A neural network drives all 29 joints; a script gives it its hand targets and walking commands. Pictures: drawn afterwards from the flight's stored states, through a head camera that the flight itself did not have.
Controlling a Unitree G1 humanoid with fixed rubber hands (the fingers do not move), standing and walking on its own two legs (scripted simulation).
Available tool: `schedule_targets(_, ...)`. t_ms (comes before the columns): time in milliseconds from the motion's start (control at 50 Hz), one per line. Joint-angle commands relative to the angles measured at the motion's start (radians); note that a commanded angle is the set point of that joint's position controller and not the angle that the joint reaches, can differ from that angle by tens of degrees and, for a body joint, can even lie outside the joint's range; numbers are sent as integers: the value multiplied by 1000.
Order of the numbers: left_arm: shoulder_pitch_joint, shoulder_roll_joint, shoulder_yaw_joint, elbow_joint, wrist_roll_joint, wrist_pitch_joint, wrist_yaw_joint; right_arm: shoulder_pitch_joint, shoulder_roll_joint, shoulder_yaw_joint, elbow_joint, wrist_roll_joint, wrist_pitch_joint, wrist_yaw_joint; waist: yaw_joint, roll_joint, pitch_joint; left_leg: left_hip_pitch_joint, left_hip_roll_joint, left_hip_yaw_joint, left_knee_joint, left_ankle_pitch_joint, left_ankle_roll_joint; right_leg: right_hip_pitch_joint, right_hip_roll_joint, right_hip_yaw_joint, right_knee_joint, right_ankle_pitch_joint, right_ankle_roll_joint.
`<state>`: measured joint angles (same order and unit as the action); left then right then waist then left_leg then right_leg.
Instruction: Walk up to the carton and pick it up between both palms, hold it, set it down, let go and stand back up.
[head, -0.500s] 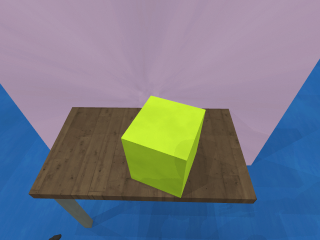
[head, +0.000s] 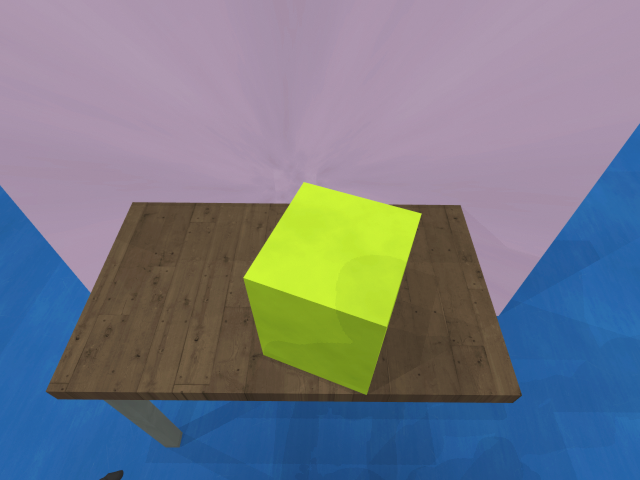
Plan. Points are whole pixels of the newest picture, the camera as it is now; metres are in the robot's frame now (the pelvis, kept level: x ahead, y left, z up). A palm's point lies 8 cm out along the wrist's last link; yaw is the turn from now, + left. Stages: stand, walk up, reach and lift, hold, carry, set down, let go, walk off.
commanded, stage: walk up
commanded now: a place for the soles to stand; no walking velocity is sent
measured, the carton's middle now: (335, 290) +0.43 +0.00 -0.08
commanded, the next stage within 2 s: reach and lift in 1.62 s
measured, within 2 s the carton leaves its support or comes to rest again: neither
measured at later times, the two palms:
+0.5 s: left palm out of the picture +0.02 +0.31 -0.11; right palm out of the picture +0.06 -0.32 -0.11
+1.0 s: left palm out of the picture +0.12 +0.28 -0.09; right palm out of the picture +0.09 -0.33 -0.11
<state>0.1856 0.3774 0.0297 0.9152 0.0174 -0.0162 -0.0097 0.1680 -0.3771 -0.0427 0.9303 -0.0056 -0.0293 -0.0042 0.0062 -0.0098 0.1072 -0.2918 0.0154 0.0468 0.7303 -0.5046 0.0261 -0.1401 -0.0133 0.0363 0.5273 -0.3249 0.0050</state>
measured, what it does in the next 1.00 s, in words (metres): steps on the spot: right foot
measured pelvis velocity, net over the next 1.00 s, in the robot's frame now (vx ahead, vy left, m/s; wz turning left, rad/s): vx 0.01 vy -0.03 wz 0.02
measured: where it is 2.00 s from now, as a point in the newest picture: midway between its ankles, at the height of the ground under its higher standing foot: outside the picture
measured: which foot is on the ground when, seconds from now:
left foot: down 0.00-1.00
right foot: down 0.00-0.08, up 0.10-0.34, down 0.36-1.00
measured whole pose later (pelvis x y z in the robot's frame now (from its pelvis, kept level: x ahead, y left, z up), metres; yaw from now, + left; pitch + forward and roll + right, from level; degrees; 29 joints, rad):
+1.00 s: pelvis +0.01 -0.03 +0.01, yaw +1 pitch -2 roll +0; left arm 0.08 0.37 0.03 1.01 0.01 0.01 -0.02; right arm 0.15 -0.37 -0.02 1.03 -0.01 -0.03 -0.01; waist -0.01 0.01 0.03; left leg -0.19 0.03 -0.04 0.45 -0.23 -0.04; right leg -0.12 -0.01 -0.03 0.44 -0.29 0.00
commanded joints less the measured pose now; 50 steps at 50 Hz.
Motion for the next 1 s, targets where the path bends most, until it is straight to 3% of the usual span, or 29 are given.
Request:
schedule_targets(0, -158, 177, 37, -99, -33, 10, 11, 153, -226, -68, 19, -15, -28, -28, -91, 21, -142, 321, 85, -87, -330, 555, 17, -202, -22, 7, 152, 259, -53)
schedule_targets(20, -127, 149, 33, -98, -37, 21, 8, 127, -264, -75, -1, -27, -33, -33, -72, 106, -157, 310, 235, -304, -398, 523, 86, -252, 46, 14, 226, 44, -17)
schedule_targets(40, -61, 159, 34, -81, -32, 41, 10, 72, -260, -63, -24, -21, -33, -35, -29, 105, -167, 204, 331, -422, -449, 409, 152, -191, 40, 59, 297, -219, -9)
schedule_targets(60, -7, 198, 51, -47, -24, 57, 8, -18, -288, -67, -45, -20, -28, -32, -10, 134, -117, 52, 360, -437, -477, 208, 207, -138, 6, 73, 364, -281, -18)
schedule_targets(80, 13, 190, 52, -31, -20, 62, -2, -77, -280, -70, -52, -27, -26, -32, 8, 151, -71, -46, 354, -432, -505, 93, 207, -110, -13, 74, 386, -284, -23)
schedule_targets(100, 10, 188, 53, -24, -15, 61, -7, -96, -273, -66, -56, -32, -29, -29, 9, 144, -59, -32, 314, -389, -506, 42, 175, -123, -18, 87, 327, -263, -33)
schedule_targets(140, 1, 185, 55, -8, -15, 49, -15, -124, -257, -59, -63, -31, -36, -25, 7, 215, -34, -27, 249, -280, -484, 110, 137, -147, -20, 53, 264, -201, -31)
schedule_targets(200, 3, 183, 64, 0, -10, 50, -17, -55, -265, -65, -40, -33, -33, -21, -19, 229, -55, 16, 224, -240, -452, 158, 129, -142, -7, -1, 185, -151, -17)
schedule_targets(240, 10, 189, 68, 7, -1, 46, -15, -45, -267, -70, -44, -33, -21, -16, -23, 207, -100, 43, 213, -229, -413, 159, 120, -112, 6, -36, 92, -123, -22)
schedule_targets(260, 35, 181, 74, 18, 3, 45, -15, -58, -266, -70, -50, -29, -14, -14, -7, 188, -113, -1, 215, -222, -400, 111, 114, -55, 10, -49, 36, -96, -27)
schedule_targets(300, 62, 179, 73, 34, 12, 39, -15, -88, -238, -59, -57, -18, -1, -11, 16, 132, -137, -52, 172, -164, -356, 21, 66, 42, 11, -62, -91, -12, -40)
schedule_targets(320, 59, 183, 77, 33, 17, 33, -13, -78, -216, -48, -59, -18, 3, -9, 21, 104, -132, -92, 136, -125, -322, 12, 32, 57, -15, -19, -136, -17, -47)
schedule_targets(340, 60, 221, 84, 25, 30, 28, -13, -79, -195, -46, -66, -14, 7, -8, 20, 1, -104, -130, 85, -92, -247, 19, -6, 14, -107, 143, -212, -148, -76)
schedule_targets(360, -14, 265, 82, 3, 24, 25, -13, -93, -179, -42, -50, -13, 7, -9, 14, -81, -64, -84, -5, -53, -138, 12, -30, -162, -194, 290, -303, -384, -127)
schedule_targets(380, -107, 284, 84, -22, 26, 27, -16, -64, -201, -53, -27, -16, 9, -8, -13, -126, -18, 57, -26, -50, 14, 39, -24, -362, -242, 320, -360, -506, -161)
schedule_targets(400, -169, 278, 83, -35, 26, 25, -14, -7, -206, -55, -6, -15, 11, -3, -44, -138, 3, 129, -19, -56, 43, 51, -23, -447, -234, 271, -349, -510, -159)
schedule_targets(440, -179, 220, 60, -51, 14, 19, -11, 44, -182, -50, 11, -9, -1, 0, -71, -129, -10, 147, 7, -45, -122, 223, -13, -347, -138, 131, -244, -280, -105)
schedule_targets(460, -153, 197, 48, -42, 8, 14, -7, 48, -174, -45, 13, -7, -9, -2, -65, -107, -33, 133, 33, -58, -210, 317, -5, -268, -129, 93, -190, -125, -84)
schedule_targets(500, -119, 186, 44, -27, -3, 10, -9, 51, -214, -40, 19, -14, -28, -14, -31, -55, -127, 139, 126, -196, -313, 473, 28, -141, -84, 41, -46, 57, -47)
schedule_targets(520, -94, 190, 48, -23, -9, 13, -12, 22, -226, -30, 10, -20, -35, -17, -11, -6, -150, 132, 170, -270, -348, 423, 55, -134, -59, 31, -5, 10, -31)
schedule_targets(540, -61, 184, 47, -17, -8, 14, -13, -21, -233, -25, -4, -19, -39, -18, 8, -3, -145, 142, 201, -333, -377, 282, 78, -172, -45, 25, -19, -79, -28)
schedule_targets(560, -39, 172, 42, 14, -5, 14, -11, -55, -250, -29, -6, -15, -35, -16, 21, 36, -85, 50, 210, -356, -390, 213, 90, -124, -52, 24, -69, -101, -34)
schedule_targets(600, -59, 196, 46, 31, 4, 0, -7, -63, -234, -17, 10, -9, -29, -7, 17, 47, -47, -56, 125, -231, -371, 220, 26, -9, -94, 61, -159, -30, -53)
schedule_targets(640, -79, 210, 46, 33, 1, -6, -8, -56, -213, -15, 18, -15, -29, -6, 2, 75, -81, 36, 74, -154, -347, 325, 0, -44, -109, 77, -154, 49, -60)
schedule_targets(680, -87, 212, 47, 31, -7, -3, -4, -29, -212, -12, 37, -14, -31, -8, -1, 99, -107, 78, 80, -149, -321, 443, 3, -21, -107, 49, -148, 138, -53)
schedule_targets(740, -96, 212, 45, 37, -7, -6, 2, -17, -199, -13, 38, -4, -27, -11, -7, 41, -157, 111, 85, -137, -290, 558, 2, 25, -115, 43, -158, 221, -55)
schedule_targets(820, -120, 205, 51, 42, -8, 2, 6, -15, -185, -12, 44, -5, -22, -16, -9, -21, -164, 119, 81, -118, -280, 588, 4, 43, -120, 30, -156, 281, -51)
schedule_targets(880, -143, 196, 50, 38, -7, 5, 5, -25, -183, -12, 45, -5, -22, -17, -11, -34, -159, 134, 86, -119, -288, 611, 6, 36, -116, 7, -160, 288, -45)
schedule_targets(980, -147, 192, 54, 46, -12, 9, 7, -43, -185, -13, 47, -11, -16, -21, -4, -5, -136, 151, 86, -107, -297, 635, 3, 20, -118, 1, -169, 303, -44)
